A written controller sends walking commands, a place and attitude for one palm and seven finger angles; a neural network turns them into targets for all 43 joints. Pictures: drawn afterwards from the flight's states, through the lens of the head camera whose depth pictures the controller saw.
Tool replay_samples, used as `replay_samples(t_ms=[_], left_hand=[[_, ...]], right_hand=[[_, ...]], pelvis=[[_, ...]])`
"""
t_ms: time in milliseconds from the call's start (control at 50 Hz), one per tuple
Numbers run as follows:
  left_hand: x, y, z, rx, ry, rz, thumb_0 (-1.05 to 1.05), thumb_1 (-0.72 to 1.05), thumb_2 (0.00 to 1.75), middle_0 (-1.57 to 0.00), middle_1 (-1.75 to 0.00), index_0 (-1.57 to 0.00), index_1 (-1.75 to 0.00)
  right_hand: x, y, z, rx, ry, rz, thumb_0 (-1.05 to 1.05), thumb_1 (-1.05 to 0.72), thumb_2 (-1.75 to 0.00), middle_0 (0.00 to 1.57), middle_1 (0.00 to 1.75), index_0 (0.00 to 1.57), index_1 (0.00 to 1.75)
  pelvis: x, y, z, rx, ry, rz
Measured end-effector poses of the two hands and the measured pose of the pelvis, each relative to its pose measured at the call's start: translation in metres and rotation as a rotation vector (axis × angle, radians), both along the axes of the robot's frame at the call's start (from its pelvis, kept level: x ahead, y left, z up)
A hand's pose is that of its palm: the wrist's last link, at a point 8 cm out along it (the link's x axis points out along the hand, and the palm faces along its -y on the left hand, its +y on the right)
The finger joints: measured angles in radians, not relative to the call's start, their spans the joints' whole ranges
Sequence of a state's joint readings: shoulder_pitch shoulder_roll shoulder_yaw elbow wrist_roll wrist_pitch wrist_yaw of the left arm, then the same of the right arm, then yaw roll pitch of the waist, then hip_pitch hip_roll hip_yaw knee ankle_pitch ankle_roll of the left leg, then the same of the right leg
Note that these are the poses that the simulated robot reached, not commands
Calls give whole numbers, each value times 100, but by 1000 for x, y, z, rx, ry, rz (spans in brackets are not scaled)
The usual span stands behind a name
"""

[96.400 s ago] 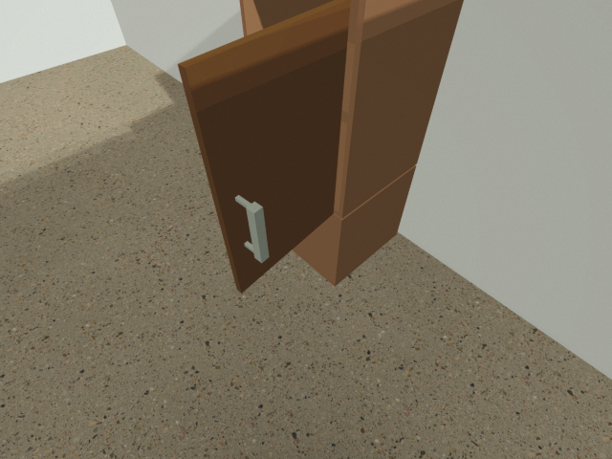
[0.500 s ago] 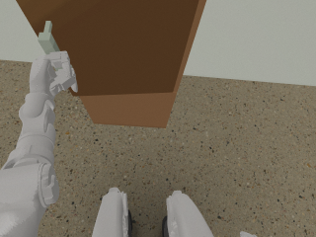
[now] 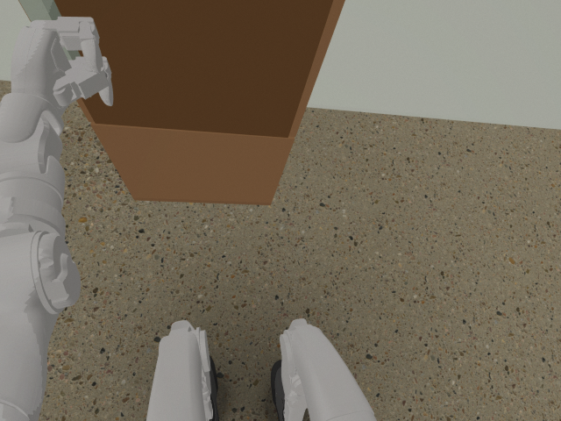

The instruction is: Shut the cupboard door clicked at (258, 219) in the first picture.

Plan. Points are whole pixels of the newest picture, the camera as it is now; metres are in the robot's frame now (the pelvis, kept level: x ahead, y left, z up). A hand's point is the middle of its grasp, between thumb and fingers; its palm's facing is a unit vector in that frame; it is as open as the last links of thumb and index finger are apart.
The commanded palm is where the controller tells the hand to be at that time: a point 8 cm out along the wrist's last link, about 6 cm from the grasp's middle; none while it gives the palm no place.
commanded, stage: push the door shut along its arc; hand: left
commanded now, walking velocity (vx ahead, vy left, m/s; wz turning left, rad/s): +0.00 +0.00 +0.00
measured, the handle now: (64, 32) +0.62 +0.24 +0.06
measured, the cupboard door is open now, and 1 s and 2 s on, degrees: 0 0 0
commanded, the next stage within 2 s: pull the fist back off the door in 0.18 s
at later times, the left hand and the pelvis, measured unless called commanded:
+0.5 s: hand (113, 66) +0.56 +0.17 +0.07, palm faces +0.21 -0.98 -0.02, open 3.2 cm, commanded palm +0.56 +0.17 +0.06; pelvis -0.04 -0.01 -0.02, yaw -1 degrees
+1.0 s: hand (115, 98) +0.52 +0.17 +0.06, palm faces +0.14 -0.99 -0.03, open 3.2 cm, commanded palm +0.48 +0.19 +0.06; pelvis +0.02 -0.01 +0.02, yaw +0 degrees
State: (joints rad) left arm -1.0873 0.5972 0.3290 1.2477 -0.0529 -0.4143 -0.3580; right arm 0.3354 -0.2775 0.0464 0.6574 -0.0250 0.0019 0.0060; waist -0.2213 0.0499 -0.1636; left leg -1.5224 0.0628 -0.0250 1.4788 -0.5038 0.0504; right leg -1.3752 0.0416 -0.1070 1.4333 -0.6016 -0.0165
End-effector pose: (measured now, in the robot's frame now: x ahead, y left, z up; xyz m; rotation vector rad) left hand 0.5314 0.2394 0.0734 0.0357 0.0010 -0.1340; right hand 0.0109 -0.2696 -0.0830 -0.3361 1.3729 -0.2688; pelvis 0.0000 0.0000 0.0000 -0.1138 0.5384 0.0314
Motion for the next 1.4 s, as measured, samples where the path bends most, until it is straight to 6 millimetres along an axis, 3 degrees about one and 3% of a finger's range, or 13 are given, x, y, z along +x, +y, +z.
replay_samples(t_ms=[300, 420, 520, 580, 680, 780, 860, 920, 1140, 1220, 1300, 1400], left_hand=[[0, 2, 0, 4, -1, -22, 2, 90, 90, -136, -150, -134, -150], [-2, -12, -3, -119, -14, 256, 2, 90, 90, -138, -150, -136, -150], [-2, -20, -2, 29, -6, 336, 2, 90, 90, -135, -150, -136, -150], [0, -26, 0, 84, 4, 294, 2, 90, 90, -134, -150, -134, -150], [6, -37, 4, -29, 22, 246, 2, 90, 90, -132, -150, -132, -150], [5, -37, -2, -12, 34, 250, 2, 90, 90, -131, -150, -131, -150], [-6, -28, -13, -1, 39, 276, 2, 90, 90, -130, -150, -131, -150], [-19, -21, -18, -9, 27, 288, 2, 90, 90, -130, -150, -130, -150], [-62, -24, -10, -22, 6, 241, 2, 90, 90, -130, -150, -130, -150], [-69, -29, -8, -32, 1, 238, 2, 90, 90, -130, -150, -131, -150], [-69, -33, -6, -28, -26, 240, 2, 90, 90, -130, -150, -131, -150], [-77, -29, 8, -3, -73, 238, 2, 90, 90, -130, -150, -130, -150]], right_hand=[[-17, 5, -11, -15, -26, 23, 0, -90, -90, 20, 30, 21, 30], [-25, 5, -14, -16, -30, 70, 0, -90, -90, 20, 30, 21, 30], [-40, 7, -17, 23, -28, 49, 0, -90, -90, 20, 30, 21, 30], [-54, 8, -18, 45, -4, 13, 0, -90, -90, 20, 30, 21, 30], [-73, 10, -12, 63, 45, -44, 0, -90, -90, 20, 30, 21, 30], [-75, 11, -5, 82, 75, -77, 0, -90, -90, 20, 30, 21, 30], [-60, 12, -3, 107, 86, -83, 0, -90, -90, 20, 30, 21, 30], [-38, 11, -1, 121, 73, -69, 0, -90, -90, 20, 30, 21, 30], [89, 1, 15, 108, -131, 73, 0, -91, -90, 20, 30, 21, 30], [125, 1, 22, 95, -209, 123, 0, -91, -90, 20, 30, 21, 30], [142, 2, 22, 91, -249, 150, 0, -91, -90, 20, 30, 20, 30], [135, 8, 19, 121, -245, 115, 0, -91, -90, 20, 30, 20, 30]], pelvis=[[-20, -4, -18, -17, 5, 6], [-31, -6, -21, -17, 9, 2], [-36, -9, -22, -12, 12, -2], [-36, -11, -20, -6, 8, -8], [-30, -13, -12, 4, 2, -27], [-16, -13, -3, 13, 1, -43], [-3, -12, 6, 26, -3, -50], [7, -12, 12, 34, -8, -46], [34, -9, 36, 45, -51, -3], [37, -8, 39, 49, -66, 4], [34, -9, 37, 51, -71, 7], [32, -9, 39, 56, -90, -2]])
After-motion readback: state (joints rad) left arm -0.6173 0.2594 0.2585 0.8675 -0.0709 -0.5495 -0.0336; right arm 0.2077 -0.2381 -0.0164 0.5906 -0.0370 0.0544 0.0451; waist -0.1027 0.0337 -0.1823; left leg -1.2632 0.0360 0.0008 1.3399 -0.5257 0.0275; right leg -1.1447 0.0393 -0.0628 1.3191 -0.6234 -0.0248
